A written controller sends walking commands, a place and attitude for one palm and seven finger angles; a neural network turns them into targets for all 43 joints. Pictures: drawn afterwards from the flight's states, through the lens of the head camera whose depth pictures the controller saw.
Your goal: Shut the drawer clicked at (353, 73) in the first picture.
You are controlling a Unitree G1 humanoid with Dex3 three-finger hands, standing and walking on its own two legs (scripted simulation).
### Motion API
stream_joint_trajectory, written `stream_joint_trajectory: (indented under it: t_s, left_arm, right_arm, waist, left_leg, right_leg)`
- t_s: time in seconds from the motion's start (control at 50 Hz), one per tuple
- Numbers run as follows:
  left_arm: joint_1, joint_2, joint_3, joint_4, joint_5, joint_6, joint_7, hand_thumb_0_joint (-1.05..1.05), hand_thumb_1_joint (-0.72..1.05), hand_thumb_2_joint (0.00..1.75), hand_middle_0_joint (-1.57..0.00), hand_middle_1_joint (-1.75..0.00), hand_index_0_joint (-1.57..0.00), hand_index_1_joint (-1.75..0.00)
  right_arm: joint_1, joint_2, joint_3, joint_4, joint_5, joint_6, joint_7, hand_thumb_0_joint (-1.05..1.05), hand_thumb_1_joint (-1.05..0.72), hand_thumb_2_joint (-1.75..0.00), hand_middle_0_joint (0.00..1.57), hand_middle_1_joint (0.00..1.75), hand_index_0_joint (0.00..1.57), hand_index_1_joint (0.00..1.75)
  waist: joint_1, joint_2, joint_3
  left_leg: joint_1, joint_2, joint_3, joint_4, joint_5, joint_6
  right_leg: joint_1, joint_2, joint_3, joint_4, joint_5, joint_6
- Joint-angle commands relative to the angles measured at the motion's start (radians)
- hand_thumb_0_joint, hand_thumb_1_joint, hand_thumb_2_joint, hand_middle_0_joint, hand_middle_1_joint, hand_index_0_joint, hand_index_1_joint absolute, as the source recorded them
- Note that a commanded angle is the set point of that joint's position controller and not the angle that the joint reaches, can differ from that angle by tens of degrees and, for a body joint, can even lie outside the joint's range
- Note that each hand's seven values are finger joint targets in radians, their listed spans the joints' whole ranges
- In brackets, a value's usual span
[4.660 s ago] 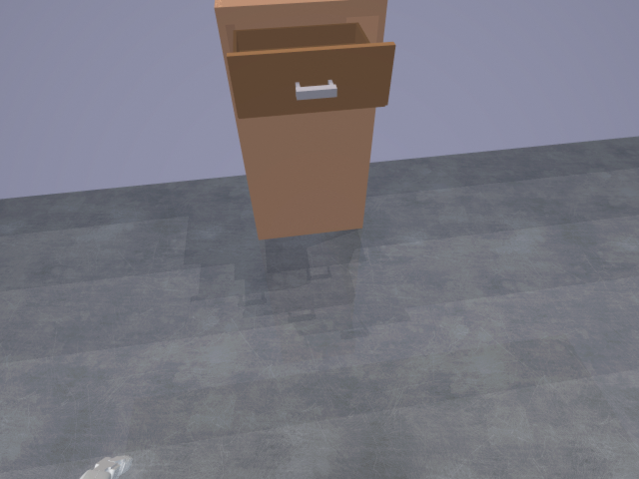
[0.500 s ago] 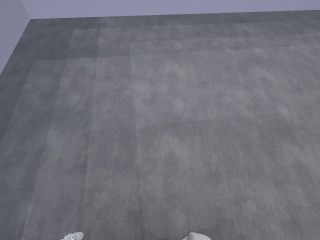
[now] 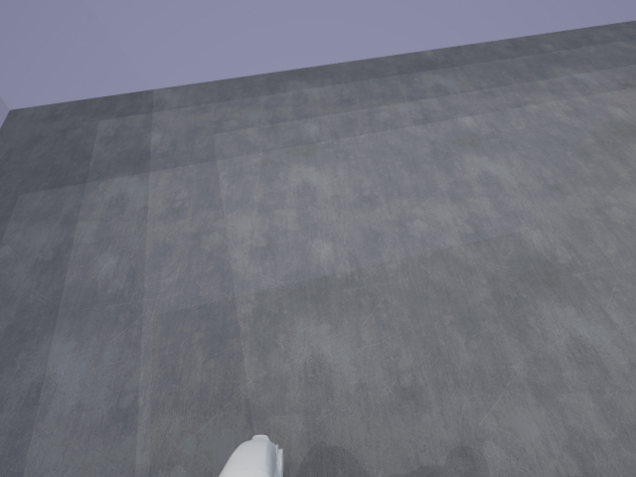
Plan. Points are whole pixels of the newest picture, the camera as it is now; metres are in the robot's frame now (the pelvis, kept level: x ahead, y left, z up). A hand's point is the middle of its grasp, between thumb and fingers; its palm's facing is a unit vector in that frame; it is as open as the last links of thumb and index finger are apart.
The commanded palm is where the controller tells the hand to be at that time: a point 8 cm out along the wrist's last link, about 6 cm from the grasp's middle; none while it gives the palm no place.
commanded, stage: walk to a spot facing it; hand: left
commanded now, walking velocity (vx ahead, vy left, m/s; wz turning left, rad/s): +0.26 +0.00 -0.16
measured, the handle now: out of the picture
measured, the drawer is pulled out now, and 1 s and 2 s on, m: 0.19 0.19 0.19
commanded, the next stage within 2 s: turn to face it in 0.02 s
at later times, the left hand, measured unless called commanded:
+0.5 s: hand (190, 409) +0.24 +0.24 -0.17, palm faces +0.11 -0.98 -0.18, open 7.4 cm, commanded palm none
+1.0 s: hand out of the picture +0.14 +0.20 -0.15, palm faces +0.40 -0.87 -0.28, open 7.4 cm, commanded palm none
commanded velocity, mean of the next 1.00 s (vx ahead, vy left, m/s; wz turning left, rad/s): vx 0.02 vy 0.00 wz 0.52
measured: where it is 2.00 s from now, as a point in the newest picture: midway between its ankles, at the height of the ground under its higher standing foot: outside the picture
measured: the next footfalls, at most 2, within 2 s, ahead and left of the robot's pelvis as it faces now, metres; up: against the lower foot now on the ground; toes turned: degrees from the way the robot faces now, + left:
left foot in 0.16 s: +0.22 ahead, +0.12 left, +0.00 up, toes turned +4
right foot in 0.74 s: +0.20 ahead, -0.09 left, +0.00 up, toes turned +12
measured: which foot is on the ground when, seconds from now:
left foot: up 0.00-0.14, down 0.16-0.74, up 0.76-1.00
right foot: down 0.00-0.16, up 0.18-0.72, down 0.74-1.00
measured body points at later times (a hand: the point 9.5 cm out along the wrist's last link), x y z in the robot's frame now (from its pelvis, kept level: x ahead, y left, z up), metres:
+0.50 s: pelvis +0.14 +0.05 +0.00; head +0.16 +0.08 +0.45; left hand +0.23 +0.29 -0.15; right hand +0.16 -0.19 -0.14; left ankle +0.18 +0.12 -0.74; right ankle +0.16 -0.10 -0.67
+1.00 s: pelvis +0.14 -0.01 +0.00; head +0.17 -0.02 +0.45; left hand +0.12 +0.25 -0.12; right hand +0.28 -0.24 -0.15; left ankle +0.07 +0.14 -0.65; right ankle +0.16 -0.10 -0.74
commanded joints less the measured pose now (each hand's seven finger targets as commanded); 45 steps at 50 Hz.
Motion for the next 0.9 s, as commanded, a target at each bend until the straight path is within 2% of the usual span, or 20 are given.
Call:
stream_joint_trajectory:
  t_s: [0.0,0.06,0.08,0.1,0.12,0.14,0.16,0.22,0.28,0.34,0.46,0.54,0.62,0.66,0.68,0.7,0.72,0.74,0.8,0.88]
  left_arm:
    - [0.11,0.154,0.027,0.008,0.007,-0.02,0.026,0.0,0.9,0.9,-0.2,-0.3,-0.2,-0.3]
    - [0.066,0.184,0.034,0.013,0.009,-0.021,0.033,0.0,0.9,0.9,-0.2,-0.3,-0.2,-0.3]
    - [0.054,0.192,0.037,0.014,0.005,-0.022,0.031,0.0,0.9,0.9,-0.2,-0.3,-0.2,-0.3]
    - [0.047,0.188,0.041,0.02,-0.003,-0.022,0.031,0.0,0.9,0.9,-0.2,-0.3,-0.2,-0.3]
    - [0.083,0.136,0.034,0.025,-0.015,-0.022,0.027,0.0,0.9,0.9,-0.2,-0.3,-0.2,-0.3]
    - [0.153,0.076,0.016,0.02,-0.027,-0.018,0.023,0.0,0.9,0.9,-0.2,-0.3,-0.2,-0.3]
    - [0.129,0.102,0.023,0.02,-0.018,-0.008,0.031,0.0,0.9,0.9,-0.2,-0.3,-0.2,-0.3]
    - [-0.013,0.069,0.02,0.013,0.002,0.017,0.012,0.0,0.9,0.9,-0.2,-0.3,-0.2,-0.3]
    - [0.012,0.046,0.02,0.008,0.0,0.054,0.014,0.0,0.9,0.9,-0.2,-0.3,-0.2,-0.3]
    - [-0.039,0.063,0.039,-0.032,0.006,0.076,0.017,0.0,0.9,0.9,-0.2,-0.3,-0.2,-0.3]
    - [-0.243,0.114,0.056,-0.128,0.006,0.091,0.015,0.0,0.9,0.9,-0.2,-0.3,-0.2,-0.3]
    - [-0.354,0.118,0.052,-0.188,0.0,0.088,0.015,0.0,0.9,0.9,-0.2,-0.3,-0.2,-0.3]
    - [-0.33,0.126,0.049,-0.207,-0.011,0.081,0.02,0.0,0.9,0.9,-0.2,-0.3,-0.2,-0.3]
    - [-0.282,0.134,0.055,-0.203,-0.017,0.076,0.023,0.0,0.9,0.9,-0.2,-0.3,-0.2,-0.3]
    - [-0.247,0.151,0.059,-0.198,-0.017,0.071,0.027,0.0,0.9,0.9,-0.2,-0.3,-0.2,-0.3]
    - [-0.215,0.203,0.067,-0.192,-0.011,0.063,0.033,0.0,0.9,0.9,-0.2,-0.3,-0.2,-0.3]
    - [-0.217,0.297,0.081,-0.204,0.003,0.057,0.04,0.0,0.9,0.9,-0.2,-0.3,-0.2,-0.3]
    - [-0.227,0.301,0.073,-0.216,0.0,0.061,0.038,0.0,0.9,0.9,-0.2,-0.3,-0.2,-0.3]
    - [-0.354,0.209,0.047,-0.241,-0.006,0.055,0.032,0.0,0.9,0.9,-0.2,-0.3,-0.2,-0.3]
    - [-0.266,0.208,0.046,-0.22,-0.001,0.05,0.029,0.0,0.9,0.9,-0.2,-0.3,-0.2,-0.3]
  right_arm:
    - [-0.178,-0.022,0.01,-0.117,0.008,-0.047,0.001,0.0,-0.9,-0.9,0.2,0.3,0.2,0.3]
    - [-0.093,-0.023,0.009,-0.093,0.013,-0.062,-0.009,0.0,-0.9,-0.9,0.2,0.3,0.2,0.3]
    - [0.02,-0.041,0.004,-0.054,0.011,-0.067,-0.021,0.0,-0.9,-0.9,0.2,0.3,0.2,0.3]
    - [0.183,-0.077,-0.004,-0.001,0.007,-0.071,-0.032,0.0,-0.9,-0.9,0.2,0.3,0.2,0.3]
    - [0.328,-0.171,-0.021,0.036,-0.002,-0.074,-0.043,0.0,-0.9,-0.9,0.2,0.3,0.2,0.3]
    - [0.385,-0.218,-0.024,0.055,0.002,-0.073,-0.046,0.0,-0.9,-0.9,0.2,0.3,0.2,0.3]
    - [0.315,-0.189,-0.01,0.042,0.017,-0.058,-0.047,0.0,-0.9,-0.9,0.2,0.3,0.2,0.3]
    - [0.152,-0.054,0.024,0.026,0.019,-0.077,-0.058,0.0,-0.9,-0.9,0.2,0.3,0.2,0.3]
    - [0.131,-0.045,0.027,0.03,0.02,-0.078,-0.057,0.0,-0.9,-0.9,0.2,0.3,0.2,0.3]
    - [0.143,-0.072,-0.001,0.008,0.014,-0.06,-0.053,0.0,-0.9,-0.9,0.2,0.3,0.2,0.3]
    - [0.179,-0.116,-0.021,-0.002,0.008,-0.029,-0.047,0.0,-0.9,-0.9,0.2,0.3,0.2,0.3]
    - [0.225,-0.142,-0.038,-0.003,0.002,-0.017,-0.047,0.0,-0.9,-0.9,0.2,0.3,0.2,0.3]
    - [0.199,-0.164,-0.051,-0.027,0.003,-0.007,-0.046,0.0,-0.9,-0.9,0.2,0.3,0.2,0.3]
    - [0.18,-0.168,-0.056,-0.04,0.008,-0.002,-0.043,0.0,-0.9,-0.9,0.2,0.3,0.2,0.3]
    - [0.163,-0.156,-0.057,-0.048,0.014,0.001,-0.04,0.0,-0.9,-0.9,0.2,0.3,0.2,0.3]
    - [0.171,-0.115,-0.053,-0.058,0.024,0.001,-0.033,0.0,-0.9,-0.9,0.2,0.3,0.2,0.3]
    - [0.173,-0.054,-0.043,-0.084,0.028,0.001,-0.033,0.0,-0.9,-0.9,0.2,0.3,0.2,0.3]
    - [0.153,-0.107,-0.055,-0.09,0.011,0.004,-0.035,0.0,-0.9,-0.9,0.2,0.3,0.2,0.3]
    - [0.18,-0.089,-0.056,-0.039,0.005,0.04,-0.015,0.0,-0.9,-0.9,0.2,0.3,0.2,0.3]
    - [0.125,-0.085,-0.048,-0.06,0.005,0.049,-0.005,0.0,-0.9,-0.9,0.2,0.3,0.2,0.3]
  waist:
    - [0.03,-0.143,0.112]
    - [-0.027,-0.15,0.053]
    - [-0.075,-0.142,-0.001]
    - [-0.14,-0.129,-0.082]
    - [-0.17,0.061,-0.221]
    - [-0.135,0.238,-0.309]
    - [-0.108,0.137,-0.241]
    - [-0.039,0.045,0.051]
    - [0.004,0.072,-0.021]
    - [0.001,0.016,-0.065]
    - [-0.042,0.076,-0.04]
    - [-0.076,0.077,-0.048]
    - [-0.061,0.099,-0.078]
    - [-0.04,0.1,-0.104]
    - [-0.021,0.068,-0.12]
    - [-0.014,-0.056,-0.144]
    - [-0.012,-0.329,-0.124]
    - [-0.017,-0.253,-0.099]
    - [-0.092,-0.154,-0.005]
    - [-0.053,-0.21,0.022]
  left_leg:
    - [-0.111,-0.023,0.03,-0.125,-0.033,0.025]
    - [0.148,-0.084,0.061,-0.315,-0.065,0.066]
    - [0.303,-0.122,0.081,-0.389,-0.006,0.078]
    - [0.527,-0.099,0.04,-0.467,0.121,0.091]
    - [0.775,0.095,-0.148,-0.432,0.387,0.153]
    - [0.885,0.351,-0.451,-0.515,0.661,0.273]
    - [0.736,0.358,-0.458,-0.58,0.619,0.331]
    - [0.366,0.206,-0.273,-0.693,0.479,0.274]
    - [0.306,0.121,-0.157,-0.681,0.56,0.238]
    - [0.311,0.107,-0.21,-0.693,0.395,0.248]
    - [0.37,0.093,-0.345,-0.707,0.138,0.258]
    - [0.418,0.093,-0.421,-0.665,0.202,0.273]
    - [0.381,0.075,-0.461,-0.607,0.307,0.266]
    - [0.335,0.035,-0.457,-0.572,0.286,0.229]
    - [0.277,0.003,-0.437,-0.537,0.22,0.189]
    - [0.144,-0.055,-0.359,-0.441,0.052,0.127]
    - [-0.047,-0.193,-0.143,-0.217,-0.317,0.041]
    - [-0.015,-0.166,-0.107,-0.006,-0.421,0.035]
    - [0.027,-0.099,-0.088,0.235,-0.229,0.01]
    - [0.011,-0.08,-0.048,0.229,-0.182,-0.011]
  right_leg:
    - [0.059,-0.286,0.192,-0.027,0.692,-0.095]
    - [0.013,-0.275,0.155,0.111,0.945,-0.063]
    - [-0.019,-0.243,0.128,0.225,1.017,-0.037]
    - [-0.107,-0.207,0.103,0.415,0.92,-0.001]
    - [-0.278,-0.1,0.023,0.661,0.481,0.046]
    - [-0.462,-0.002,-0.018,0.97,-0.239,0.063]
    - [-0.468,-0.053,0.036,1.066,-0.263,0.05]
    - [-0.51,-0.156,-0.002,0.996,-0.089,0.096]
    - [-0.407,-0.155,-0.024,0.843,-0.055,0.119]
    - [-0.439,-0.14,-0.029,0.801,-0.014,0.135]
    - [-0.551,-0.137,-0.01,0.714,-0.005,0.156]
    - [-0.534,-0.112,-0.007,0.59,-0.085,0.153]
    - [-0.391,-0.075,-0.007,0.414,-0.098,0.137]
    - [-0.267,-0.066,-0.016,0.251,0.002,0.13]
    - [-0.156,-0.085,-0.012,0.108,0.094,0.123]
    - [0.006,-0.219,0.093,0.008,0.134,0.089]
    - [0.08,-0.495,0.332,-0.033,0.274,-0.01]
    - [-0.074,-0.585,0.308,-0.005,0.412,-0.085]
    - [-0.214,-0.398,0.052,0.019,0.402,-0.041]
    - [-0.185,-0.384,-0.028,0.025,0.417,-0.026]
